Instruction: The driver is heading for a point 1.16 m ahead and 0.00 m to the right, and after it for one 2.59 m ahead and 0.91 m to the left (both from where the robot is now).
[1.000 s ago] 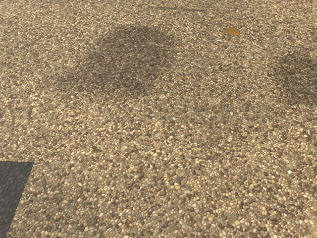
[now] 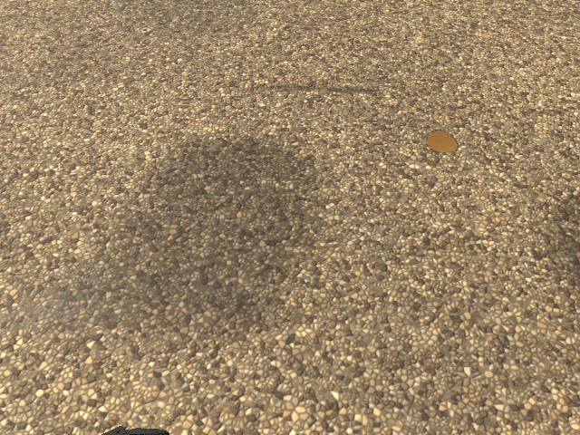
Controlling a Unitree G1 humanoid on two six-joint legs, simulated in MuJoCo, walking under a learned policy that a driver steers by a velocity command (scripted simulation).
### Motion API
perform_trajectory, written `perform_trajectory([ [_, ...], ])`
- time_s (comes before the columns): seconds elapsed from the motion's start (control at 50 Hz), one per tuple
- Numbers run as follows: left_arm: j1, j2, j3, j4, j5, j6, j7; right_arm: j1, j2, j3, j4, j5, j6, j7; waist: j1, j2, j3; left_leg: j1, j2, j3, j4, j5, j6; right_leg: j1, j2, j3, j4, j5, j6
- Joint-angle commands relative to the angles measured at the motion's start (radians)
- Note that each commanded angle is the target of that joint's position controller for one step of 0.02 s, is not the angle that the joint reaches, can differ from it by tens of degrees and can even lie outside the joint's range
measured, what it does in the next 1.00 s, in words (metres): walks ahead: right foot, then left foot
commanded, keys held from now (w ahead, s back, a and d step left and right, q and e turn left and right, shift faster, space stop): w+shift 0.94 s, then q+shift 0.06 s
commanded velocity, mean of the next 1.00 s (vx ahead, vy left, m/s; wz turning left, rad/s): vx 0.99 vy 0.00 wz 0.01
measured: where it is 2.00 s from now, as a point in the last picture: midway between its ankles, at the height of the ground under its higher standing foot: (252, 154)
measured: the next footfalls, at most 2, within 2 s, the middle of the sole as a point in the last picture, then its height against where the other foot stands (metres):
right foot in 0.14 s outside the picture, level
left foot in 0.60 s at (247, 312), level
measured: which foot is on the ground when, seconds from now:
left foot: down 0.00-0.16, up 0.18-0.58, down 0.60-1.00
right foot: up 0.00-0.12, down 0.14-0.62, up 0.64-1.00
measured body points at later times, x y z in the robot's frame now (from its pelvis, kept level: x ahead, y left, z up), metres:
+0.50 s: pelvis +0.48 -0.01 +0.00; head +0.52 -0.01 +0.44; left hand +0.37 +0.23 -0.14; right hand +0.73 -0.21 -0.08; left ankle +0.73 +0.13 -0.68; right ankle +0.32 -0.08 -0.73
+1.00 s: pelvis +0.98 +0.02 -0.01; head +1.02 +0.02 +0.44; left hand +1.24 +0.21 -0.09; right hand +0.86 -0.22 -0.14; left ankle +0.78 +0.09 -0.73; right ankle +1.22 -0.09 -0.70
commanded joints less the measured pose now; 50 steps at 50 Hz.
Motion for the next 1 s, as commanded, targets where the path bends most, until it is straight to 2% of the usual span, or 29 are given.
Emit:
perform_trajectory([
  [0.02, -0.128, 0.032, -0.009, -0.078, -0.014, -0.009, -0.002, -0.011, -0.141, -0.012, -0.054, 0.007, -0.026, -0.013, 0.031, 0.034, 0.161, -0.194, 0.251, -0.066, -0.166, 0.693, 0.048, 0.219, 0.073, -0.077, -0.181, 0.097, -0.026],
  [0.08, -0.066, 0.092, 0.009, -0.071, -0.01, -0.01, 0.019, 0.001, -0.203, -0.017, -0.044, -0.018, -0.007, -0.033, 0.083, 0.115, 0.042, 0.047, 0.291, -0.039, 0.06, 1.265, 0.021, 0.319, 0.184, -0.11, -0.232, -0.073, -0.061],
  [0.12, 0.246, 0.162, 0.042, 0.015, -0.012, -0.01, 0.045, -0.038, -0.248, -0.031, -0.041, -0.045, 0.024, -0.052, 0.234, 0.159, -0.126, 0.048, 0.317, -0.034, 0.467, 1.353, 0.022, 0.614, 0.216, -0.07, -0.253, -0.208, -0.095],
  [0.14, 0.438, 0.204, 0.064, 0.071, 0.002, -0.006, 0.063, -0.088, -0.242, -0.033, -0.055, -0.047, 0.03, -0.053, 0.324, 0.142, -0.205, -0.113, 0.285, -0.02, 0.755, 1.151, 0.029, 0.852, 0.148, -0.01, -0.262, -0.281, -0.121],
  [0.16, 0.535, 0.287, 0.089, 0.086, 0.031, -0.003, 0.077, -0.064, -0.11, -0.008, -0.096, -0.03, 0.022, -0.034, 0.283, -0.054, -0.303, -0.452, 0.161, -0.021, 1.16, 0.459, 0.029, 1.121, -0.113, 0.322, -0.232, -0.567, -0.178],
  [0.18, 0.49, 0.28, 0.095, 0.091, 0.03, -0.003, 0.055, 0.026, -0.068, 0.0, -0.119, 0.029, 0.001, -0.014, 0.181, -0.256, -0.4, -0.773, 0.018, -0.155, 1.414, -0.146, 0.017, 1.278, -0.276, 0.886, -0.448, -0.72, -0.289],
  [0.2, 0.39, 0.208, 0.088, 0.091, 0.012, -0.008, 0.042, -0.118, -0.14, -0.01, -0.149, 0.019, -0.003, -0.026, 0.173, -0.096, -0.231, -0.879, 0.112, -0.183, 1.383, -0.03, 0.048, 1.156, -0.21, 0.774, -0.515, -0.711, -0.238],
  [0.22, 0.342, 0.144, 0.074, 0.099, 0.005, -0.019, 0.037, -0.208, -0.143, -0.01, -0.173, 0.012, -0.006, -0.023, 0.155, 0.004, -0.114, -0.872, 0.147, -0.17, 1.319, 0.044, 0.05, 0.989, -0.185, 0.62, -0.54, -0.592, -0.216],
  [0.24, 0.312, 0.098, 0.063, 0.11, 0.013, -0.027, 0.036, -0.237, -0.118, -0.005, -0.178, -0.001, -0.001, -0.018, 0.113, 0.078, -0.044, -0.83, 0.181, -0.173, 1.256, 0.061, 0.048, 0.849, -0.145, 0.519, -0.568, -0.506, -0.186],
  [0.28, 0.317, 0.058, 0.043, 0.143, 0.004, -0.041, 0.046, -0.217, -0.065, 0.008, -0.19, -0.038, 0.031, 0.008, 0.035, 0.035, 0.01, -0.754, 0.222, -0.174, 1.172, 0.061, 0.02, 0.663, -0.079, 0.389, -0.62, -0.473, -0.143],
  [0.3, 0.335, 0.058, 0.041, 0.157, -0.007, -0.05, 0.048, -0.239, -0.054, 0.012, -0.202, -0.045, 0.043, 0.016, 0.024, 0.019, 0.045, -0.771, 0.241, -0.162, 1.142, 0.058, 0.004, 0.624, -0.061, 0.353, -0.648, -0.452, -0.138],
  [0.38, 0.393, 0.103, 0.042, 0.169, -0.024, -0.073, 0.038, -0.49, -0.079, 0.025, -0.309, -0.049, 0.05, 0.033, 0.053, 0.014, 0.154, -0.854, 0.269, -0.055, 0.857, 0.258, -0.036, 0.543, 0.016, 0.171, -0.744, -0.178, -0.125],
  [0.42, 0.411, 0.116, 0.042, 0.168, -0.035, -0.083, 0.037, -0.575, -0.067, 0.039, -0.34, -0.036, 0.039, 0.044, 0.07, 0.018, 0.159, -0.706, 0.239, -0.003, 0.617, 0.424, -0.029, 0.493, 0.046, 0.102, -0.775, -0.024, -0.099],
  [0.46, 0.471, 0.145, 0.043, 0.187, -0.045, -0.089, 0.041, -0.639, -0.075, 0.042, -0.353, -0.022, 0.037, 0.047, 0.101, 0.013, 0.162, -0.639, 0.196, 0.042, 0.499, 0.526, -0.006, 0.588, 0.018, 0.083, -0.83, 0.148, -0.084],
  [0.52, 0.506, 0.191, 0.043, 0.201, -0.03, -0.076, 0.052, -0.644, -0.125, 0.03, -0.36, -0.029, 0.036, 0.031, 0.093, -0.042, 0.097, -0.621, 0.12, 0.075, 0.402, 0.451, 0.031, 0.864, -0.021, 0.042, -0.708, 0.595, -0.058],
  [0.56, 0.499, 0.235, 0.051, 0.208, -0.002, -0.051, 0.073, -0.478, -0.181, 0.005, -0.321, -0.031, 0.037, 0.011, -0.004, -0.111, -0.035, -0.453, 0.053, 0.058, 0.403, 0.293, 0.057, 0.958, -0.056, 0.036, -0.441, 0.872, -0.042],
  [0.58, 0.467, 0.256, 0.057, 0.205, 0.009, -0.034, 0.084, -0.277, -0.217, -0.014, -0.257, -0.029, 0.04, -0.005, -0.1, -0.124, -0.134, -0.263, 0.041, 0.043, 0.4, 0.227, 0.073, 0.925, -0.06, 0.026, -0.203, 0.869, -0.038],
  [0.6, 0.425, 0.244, 0.057, 0.192, 0.014, -0.026, 0.088, -0.078, -0.264, -0.038, -0.199, -0.039, 0.045, -0.024, -0.193, -0.108, -0.215, -0.036, 0.113, -0.023, 0.413, 0.141, 0.096, 0.769, -0.026, 0.017, 0.092, 0.673, -0.035],
  [0.62, 0.466, 0.105, 0.03, 0.154, 0.001, -0.033, 0.073, 0.016, -0.355, -0.064, -0.18, -0.065, 0.048, -0.038, -0.142, 0.117, -0.318, 0.209, 0.371, -0.345, 0.426, -0.098, 0.137, 0.464, 0.097, 0.019, 0.508, -0.049, -0.032],
  [0.64, 0.581, 0.069, 0.021, 0.133, -0.063, -0.052, 0.056, -0.027, -0.358, -0.073, -0.178, -0.064, 0.048, -0.017, -0.039, 0.33, -0.452, 0.373, 0.536, -0.916, 0.194, -0.223, 0.251, 0.168, 0.23, 0.157, 0.77, -0.58, -0.019],
  [0.66, 0.436, 0.137, 0.029, 0.108, -0.05, -0.054, 0.069, -0.139, -0.279, -0.068, -0.184, -0.045, 0.045, -0.004, -0.032, 0.147, -0.283, 0.255, 0.463, -0.794, 0.141, -0.228, 0.206, 0.065, 0.131, 0.174, 0.746, -0.461, -0.046],
  [0.68, 0.329, 0.141, 0.029, 0.085, -0.041, -0.056, 0.066, -0.187, -0.208, -0.053, -0.176, -0.037, 0.033, 0.001, -0.024, 0.04, -0.142, 0.077, 0.43, -0.621, 0.126, -0.101, 0.184, 0.062, 0.096, 0.155, 0.677, -0.381, -0.043],
  [0.7, 0.295, 0.115, 0.023, 0.077, -0.027, -0.051, 0.061, -0.213, -0.162, -0.043, -0.163, -0.044, 0.026, 0.003, 0.015, -0.029, -0.072, -0.061, 0.387, -0.515, 0.102, -0.017, 0.157, 0.102, 0.064, 0.158, 0.61, -0.364, -0.04],
  [0.74, 0.314, 0.065, 0.01, 0.064, 0.007, -0.019, 0.036, -0.207, -0.11, -0.022, -0.128, -0.035, 0.015, -0.006, 0.09, 0.018, -0.014, -0.256, 0.327, -0.389, 0.044, 0.008, 0.122, 0.188, 0.024, 0.159, 0.524, -0.362, -0.019],
  [0.78, 0.247, 0.048, 0.002, 0.03, 0.018, 0.001, 0.019, -0.176, -0.114, -0.02, -0.102, -0.012, -0.001, -0.008, 0.106, 0.049, 0.061, -0.321, 0.297, -0.317, -0.02, 0.038, 0.116, 0.131, -0.012, 0.132, 0.448, -0.357, 0.008],
  [0.86, 0.004, 0.059, -0.019, -0.072, 0.014, -0.006, 0.003, -0.13, -0.138, -0.02, -0.098, -0.001, -0.017, 0.004, 0.074, 0.037, 0.146, -0.391, 0.202, -0.129, -0.096, 0.353, 0.093, 0.137, -0.009, 0.014, 0.088, -0.087, 0.029],
  [0.9, -0.079, 0.048, -0.032, -0.096, -0.002, -0.013, -0.008, -0.08, -0.163, -0.022, -0.087, 0.013, -0.027, 0.001, 0.043, 0.027, 0.149, -0.393, 0.209, -0.098, -0.157, 0.498, 0.073, 0.272, 0.036, -0.048, -0.095, 0.055, 0.014],
  [0.94, -0.118, 0.073, -0.03, -0.107, -0.011, -0.013, -0.002, -0.047, -0.192, -0.025, -0.07, 0.014, -0.029, -0.005, 0.033, 0.043, 0.153, -0.251, 0.241, -0.077, -0.178, 0.665, 0.058, 0.286, 0.063, -0.06, -0.189, 0.116, -0.01],
  [1.0, -0.027, 0.117, -0.016, -0.092, 0.021, -0.032, 0.024, -0.01, -0.226, -0.022, -0.05, -0.002, -0.007, -0.024, 0.074, 0.088, 0.042, -0.054, 0.254, -0.105, 0.106, 1.207, 0.019, 0.422, 0.182, -0.069, -0.263, 0.004, -0.032],
])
